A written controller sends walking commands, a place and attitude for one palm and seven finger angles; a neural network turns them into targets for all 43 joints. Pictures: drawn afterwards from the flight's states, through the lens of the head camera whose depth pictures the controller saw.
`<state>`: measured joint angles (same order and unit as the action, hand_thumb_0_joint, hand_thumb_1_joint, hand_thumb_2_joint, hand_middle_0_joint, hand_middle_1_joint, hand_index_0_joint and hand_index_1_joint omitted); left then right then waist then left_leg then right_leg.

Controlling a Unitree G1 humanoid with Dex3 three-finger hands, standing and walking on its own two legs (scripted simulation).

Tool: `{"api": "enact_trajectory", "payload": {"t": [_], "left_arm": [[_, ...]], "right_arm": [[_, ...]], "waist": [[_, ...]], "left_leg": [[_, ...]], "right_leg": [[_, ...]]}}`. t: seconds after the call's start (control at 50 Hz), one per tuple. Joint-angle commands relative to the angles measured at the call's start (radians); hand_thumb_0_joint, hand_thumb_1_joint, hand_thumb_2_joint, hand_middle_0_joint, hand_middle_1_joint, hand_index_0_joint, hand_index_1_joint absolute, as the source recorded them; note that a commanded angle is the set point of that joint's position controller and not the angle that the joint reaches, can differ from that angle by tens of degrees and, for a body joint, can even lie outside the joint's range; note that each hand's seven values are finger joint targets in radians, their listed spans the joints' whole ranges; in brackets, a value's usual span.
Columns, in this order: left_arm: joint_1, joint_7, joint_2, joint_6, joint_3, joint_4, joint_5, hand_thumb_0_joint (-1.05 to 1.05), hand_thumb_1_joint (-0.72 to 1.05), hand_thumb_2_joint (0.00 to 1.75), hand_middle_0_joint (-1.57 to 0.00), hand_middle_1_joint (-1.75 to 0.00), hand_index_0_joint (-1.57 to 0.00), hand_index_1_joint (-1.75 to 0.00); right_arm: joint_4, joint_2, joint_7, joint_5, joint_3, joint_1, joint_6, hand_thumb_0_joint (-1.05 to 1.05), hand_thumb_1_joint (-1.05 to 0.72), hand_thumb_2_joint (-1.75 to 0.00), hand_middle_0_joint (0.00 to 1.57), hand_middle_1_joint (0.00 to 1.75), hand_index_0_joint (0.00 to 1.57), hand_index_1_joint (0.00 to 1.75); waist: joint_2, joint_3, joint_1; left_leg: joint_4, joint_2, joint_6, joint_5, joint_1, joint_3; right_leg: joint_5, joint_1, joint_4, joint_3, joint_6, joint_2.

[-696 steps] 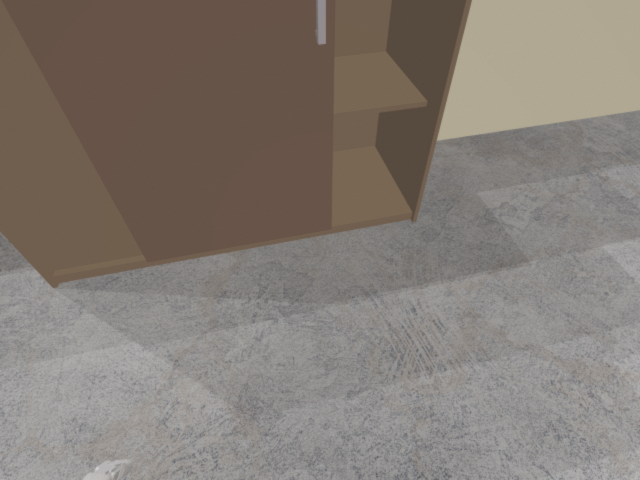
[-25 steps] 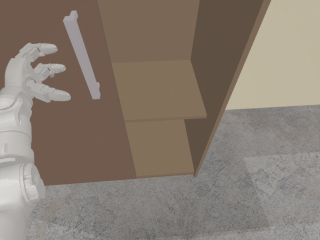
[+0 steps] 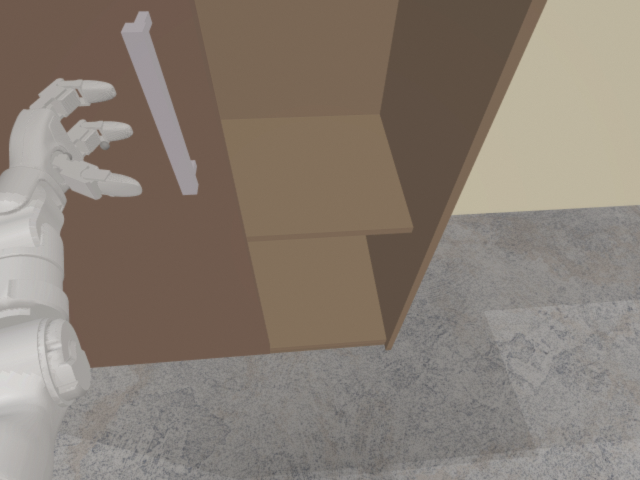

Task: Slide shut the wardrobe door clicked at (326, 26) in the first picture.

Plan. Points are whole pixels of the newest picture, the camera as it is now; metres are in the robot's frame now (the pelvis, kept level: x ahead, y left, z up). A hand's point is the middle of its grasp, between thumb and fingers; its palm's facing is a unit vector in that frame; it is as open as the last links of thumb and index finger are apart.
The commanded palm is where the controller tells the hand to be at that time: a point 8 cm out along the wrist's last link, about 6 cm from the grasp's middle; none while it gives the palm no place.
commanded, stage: move the hooked fingers beside the handle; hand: left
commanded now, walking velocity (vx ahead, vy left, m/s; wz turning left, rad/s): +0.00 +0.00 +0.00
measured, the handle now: (169, 115) +0.51 +0.18 +0.18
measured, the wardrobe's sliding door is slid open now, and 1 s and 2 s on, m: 0.37 0.37 0.37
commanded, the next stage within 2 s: feel for the door with the fingertips in 0.34 s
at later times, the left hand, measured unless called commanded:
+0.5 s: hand (103, 148) +0.45 +0.24 +0.18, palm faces +0.06 -1.00 -0.02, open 14.0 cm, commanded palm +0.42 +0.28 +0.17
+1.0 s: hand (138, 141) +0.46 +0.20 +0.18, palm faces +0.08 -1.00 -0.02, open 14.0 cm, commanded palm +0.44 +0.26 +0.17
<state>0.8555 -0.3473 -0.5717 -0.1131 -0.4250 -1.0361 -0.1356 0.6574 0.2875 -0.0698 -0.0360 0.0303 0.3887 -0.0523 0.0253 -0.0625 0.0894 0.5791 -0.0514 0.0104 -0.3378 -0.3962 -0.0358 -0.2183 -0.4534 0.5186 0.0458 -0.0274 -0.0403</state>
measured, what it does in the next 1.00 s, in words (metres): stands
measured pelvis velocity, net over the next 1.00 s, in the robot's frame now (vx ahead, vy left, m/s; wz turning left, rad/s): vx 0.00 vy -0.01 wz -0.01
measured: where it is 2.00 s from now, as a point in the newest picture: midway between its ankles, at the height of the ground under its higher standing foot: outside the picture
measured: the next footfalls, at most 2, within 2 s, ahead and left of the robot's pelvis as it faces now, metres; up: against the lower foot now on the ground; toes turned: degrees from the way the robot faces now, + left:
none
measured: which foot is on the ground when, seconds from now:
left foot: down 0.00-1.00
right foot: down 0.00-1.00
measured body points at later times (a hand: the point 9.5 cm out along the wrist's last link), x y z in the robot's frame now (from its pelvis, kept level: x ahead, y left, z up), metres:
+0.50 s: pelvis +0.00 +0.00 +0.00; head +0.04 -0.01 +0.45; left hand +0.44 +0.29 +0.18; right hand +0.06 -0.27 -0.11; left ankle -0.04 +0.12 -0.73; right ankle +0.02 -0.14 -0.73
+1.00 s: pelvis +0.00 -0.01 +0.00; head +0.03 -0.02 +0.45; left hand +0.45 +0.26 +0.18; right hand +0.06 -0.27 -0.12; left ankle -0.04 +0.12 -0.73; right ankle +0.02 -0.14 -0.73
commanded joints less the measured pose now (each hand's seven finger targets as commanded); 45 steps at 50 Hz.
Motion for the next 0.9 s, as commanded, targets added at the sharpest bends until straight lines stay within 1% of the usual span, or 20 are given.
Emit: {"api": "enact_trajectory", "payload": {"t": [0.0,0.04,0.06,0.12,0.16,0.22,0.26,0.28,0.32,0.34,0.38,0.4,0.48,0.5,0.6,0.66,0.74,0.84,0.86,0.88], "left_arm": [[0.476,0.010,-0.286,-0.067,-0.034,0.265,-0.014,0.00,-0.50,0.30,-0.30,-1.20,-0.30,-1.20],[0.473,0.017,-0.270,-0.066,-0.029,0.262,-0.018,0.00,-0.50,0.30,-0.30,-1.20,-0.30,-1.20],[0.480,0.020,-0.292,-0.069,-0.044,0.276,-0.019,0.00,-0.50,0.30,-0.30,-1.20,-0.30,-1.20],[0.450,0.021,-0.283,-0.064,-0.043,0.288,-0.016,0.00,-0.50,0.30,-0.30,-1.20,-0.30,-1.20],[0.418,0.021,-0.300,-0.057,-0.061,0.287,-0.023,0.00,-0.50,0.30,-0.30,-1.20,-0.30,-1.20],[0.426,0.015,-0.290,-0.044,-0.046,0.257,-0.021,0.00,-0.50,0.30,-0.30,-1.20,-0.30,-1.20],[0.412,0.009,-0.285,-0.045,-0.040,0.282,-0.018,0.00,-0.50,0.30,-0.30,-1.20,-0.30,-1.20],[0.432,0.008,-0.272,-0.046,-0.026,0.297,-0.021,0.00,-0.50,0.30,-0.30,-1.20,-0.30,-1.20],[0.406,0.006,-0.256,-0.039,-0.028,0.272,-0.031,0.00,-0.50,0.30,-0.30,-1.20,-0.30,-1.20],[0.424,0.005,-0.248,-0.038,-0.020,0.271,-0.035,0.00,-0.50,0.30,-0.30,-1.20,-0.30,-1.20],[0.438,0.004,-0.272,-0.040,-0.038,0.301,-0.037,0.00,-0.50,0.30,-0.30,-1.20,-0.30,-1.20],[0.408,0.005,-0.289,-0.036,-0.052,0.274,-0.032,0.00,-0.50,0.30,-0.30,-1.20,-0.30,-1.20],[0.447,0.012,-0.210,-0.041,0.009,0.342,-0.039,0.00,-0.50,0.30,-0.30,-1.20,-0.30,-1.20],[0.417,0.018,-0.209,-0.038,-0.006,0.338,-0.045,0.00,-0.50,0.30,-0.30,-1.20,-0.30,-1.20],[0.443,0.057,-0.131,-0.017,0.046,0.342,-0.040,0.00,-0.50,0.30,-0.30,-1.20,-0.30,-1.20],[0.456,0.094,-0.193,-0.021,-0.004,0.337,-0.022,0.00,-0.50,0.30,-0.30,-1.20,-0.30,-1.20],[0.465,0.118,-0.152,-0.046,0.023,0.355,-0.007,0.00,-0.50,0.30,-0.30,-1.20,-0.30,-1.20],[0.447,0.125,-0.208,-0.048,-0.026,0.303,-0.001,0.00,-0.50,0.30,-0.30,-1.20,-0.30,-1.20],[0.432,0.123,-0.230,-0.047,-0.035,0.292,0.008,0.00,-0.50,0.30,-0.30,-1.20,-0.30,-1.20],[0.461,0.120,-0.204,-0.049,-0.004,0.297,0.013,0.00,-0.50,0.30,-0.30,-1.20,-0.30,-1.20]], "right_arm": [[-0.097,0.156,-0.010,-0.007,-0.053,0.057,-0.029,0.00,-0.90,-0.90,0.20,0.30,0.20,0.30],[-0.096,0.154,-0.011,-0.007,-0.053,0.054,-0.033,0.00,-0.90,-0.90,0.20,0.30,0.20,0.30],[-0.097,0.159,-0.012,-0.004,-0.052,0.057,-0.032,0.00,-0.90,-0.90,0.20,0.30,0.20,0.30],[-0.102,0.151,-0.009,-0.007,-0.051,0.048,-0.035,0.00,-0.90,-0.90,0.20,0.30,0.20,0.30],[-0.106,0.157,-0.008,-0.006,-0.050,0.048,-0.031,0.00,-0.90,-0.90,0.20,0.30,0.20,0.30],[-0.104,0.156,-0.010,-0.012,-0.050,0.041,-0.031,0.00,-0.90,-0.90,0.20,0.30,0.20,0.30],[-0.113,0.158,-0.009,-0.011,-0.050,0.038,-0.031,0.00,-0.90,-0.90,0.20,0.30,0.20,0.30],[-0.111,0.153,-0.009,-0.013,-0.050,0.036,-0.031,0.00,-0.90,-0.90,0.20,0.30,0.20,0.30],[-0.108,0.155,-0.011,-0.012,-0.054,0.040,-0.032,0.00,-0.90,-0.90,0.20,0.30,0.20,0.30],[-0.105,0.157,-0.012,-0.013,-0.052,0.037,-0.033,0.00,-0.90,-0.90,0.20,0.30,0.20,0.30],[-0.106,0.158,-0.011,-0.011,-0.053,0.036,-0.034,0.00,-0.90,-0.90,0.20,0.30,0.20,0.30],[-0.104,0.158,-0.012,-0.012,-0.052,0.037,-0.032,0.00,-0.90,-0.90,0.20,0.30,0.20,0.30],[-0.108,0.149,-0.010,-0.011,-0.052,0.025,-0.039,0.00,-0.90,-0.90,0.20,0.30,0.20,0.30],[-0.109,0.149,-0.009,-0.010,-0.055,0.026,-0.041,0.00,-0.90,-0.90,0.20,0.30,0.20,0.30],[-0.101,0.140,-0.008,-0.011,-0.052,0.013,-0.049,0.00,-0.90,-0.90,0.20,0.30,0.20,0.30],[-0.096,0.145,-0.009,-0.005,-0.051,0.018,-0.050,0.00,-0.90,-0.90,0.20,0.30,0.20,0.30],[-0.102,0.130,-0.003,-0.005,-0.049,0.008,-0.059,0.00,-0.90,-0.90,0.20,0.30,0.20,0.30],[-0.098,0.135,-0.005,-0.005,-0.048,0.012,-0.056,0.00,-0.90,-0.90,0.20,0.30,0.20,0.30],[-0.099,0.139,-0.005,-0.005,-0.046,0.015,-0.052,0.00,-0.90,-0.90,0.20,0.30,0.20,0.30],[-0.099,0.133,-0.006,-0.007,-0.044,0.010,-0.052,0.00,-0.90,-0.90,0.20,0.30,0.20,0.30]], "waist": [[0.074,-0.336,0.002],[0.052,-0.335,0.004],[0.051,-0.341,0.001],[0.085,-0.355,-0.009],[0.042,-0.353,-0.016],[0.024,-0.307,-0.003],[0.076,-0.324,-0.014],[0.076,-0.325,-0.004],[0.025,-0.317,-0.004],[0.030,-0.313,0.001],[0.051,-0.339,-0.004],[0.032,-0.326,-0.012],[0.078,-0.325,-0.002],[0.044,-0.346,-0.008],[0.047,-0.296,0.004],[0.029,-0.310,-0.009],[0.050,-0.330,-0.013],[-0.003,-0.314,-0.019],[0.024,-0.317,-0.026],[0.050,-0.307,-0.014]], "left_leg": [[-0.060,0.033,-0.028,0.345,0.120,0.026],[-0.062,0.032,-0.030,0.335,0.120,0.024],[-0.061,0.031,-0.031,0.352,0.125,0.027],[-0.059,0.035,-0.029,0.376,0.134,0.020],[-0.061,0.034,-0.033,0.373,0.123,0.019],[-0.070,0.035,-0.033,0.325,0.099,0.015],[-0.065,0.037,-0.031,0.350,0.116,0.014],[-0.065,0.036,-0.031,0.355,0.126,0.016],[-0.066,0.032,-0.032,0.343,0.117,0.018],[-0.067,0.034,-0.031,0.325,0.111,0.015],[-0.062,0.037,-0.033,0.349,0.127,0.015],[-0.063,0.037,-0.034,0.345,0.113,0.016],[-0.066,0.036,-0.029,0.358,0.143,0.021],[-0.064,0.035,-0.031,0.359,0.147,0.019],[-0.075,0.034,-0.028,0.321,0.142,0.023],[-0.075,0.036,-0.031,0.311,0.124,0.021],[-0.077,0.038,-0.028,0.318,0.135,0.018],[-0.082,0.039,-0.033,0.306,0.099,0.009],[-0.081,0.040,-0.033,0.310,0.097,0.007],[-0.083,0.041,-0.031,0.310,0.099,0.006]], "right_leg": [[0.296,0.207,-0.005,0.002,0.047,0.050],[0.297,0.212,-0.009,0.000,0.045,0.051],[0.309,0.221,-0.005,0.002,0.047,0.051],[0.335,0.237,-0.004,-0.002,0.047,0.049],[0.345,0.257,-0.003,-0.001,0.048,0.050],[0.317,0.237,-0.013,-0.001,0.043,0.048],[0.327,0.243,-0.005,-0.002,0.050,0.047],[0.330,0.235,-0.009,-0.001,0.047,0.047],[0.324,0.234,-0.011,0.001,0.045,0.049],[0.316,0.232,-0.015,-0.002,0.044,0.048],[0.339,0.247,-0.010,-0.004,0.046,0.047],[0.336,0.251,-0.009,-0.004,0.046,0.047],[0.325,0.230,-0.013,0.002,0.049,0.048],[0.330,0.243,-0.011,0.002,0.048,0.050],[0.282,0.208,-0.023,0.009,0.047,0.051],[0.280,0.233,-0.019,0.004,0.048,0.048],[0.295,0.249,-0.015,-0.001,0.049,0.049],[0.319,0.278,-0.016,-0.008,0.044,0.047],[0.318,0.282,-0.014,-0.011,0.047,0.046],[0.318,0.270,-0.015,-0.009,0.047,0.044]]}}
